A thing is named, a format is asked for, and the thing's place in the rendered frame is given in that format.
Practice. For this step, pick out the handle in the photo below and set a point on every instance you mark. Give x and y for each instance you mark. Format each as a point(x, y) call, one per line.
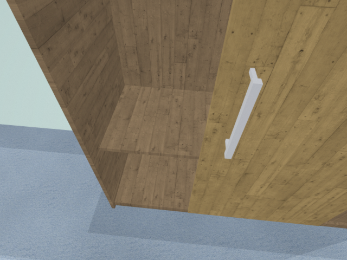
point(245, 111)

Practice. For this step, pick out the wardrobe door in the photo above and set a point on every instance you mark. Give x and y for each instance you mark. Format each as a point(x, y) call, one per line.
point(290, 164)
point(340, 218)

